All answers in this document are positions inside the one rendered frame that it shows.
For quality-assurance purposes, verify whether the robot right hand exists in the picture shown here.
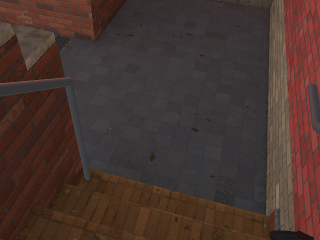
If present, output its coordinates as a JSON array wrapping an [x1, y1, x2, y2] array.
[[269, 230, 314, 240]]

